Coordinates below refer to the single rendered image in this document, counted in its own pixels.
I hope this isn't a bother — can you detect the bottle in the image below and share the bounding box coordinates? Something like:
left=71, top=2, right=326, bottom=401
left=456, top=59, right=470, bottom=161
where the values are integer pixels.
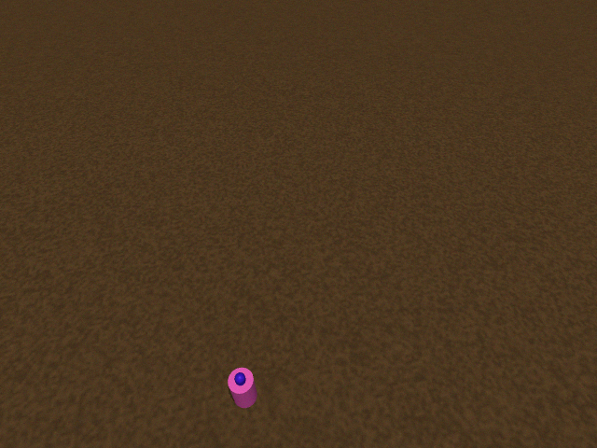
left=228, top=368, right=257, bottom=408

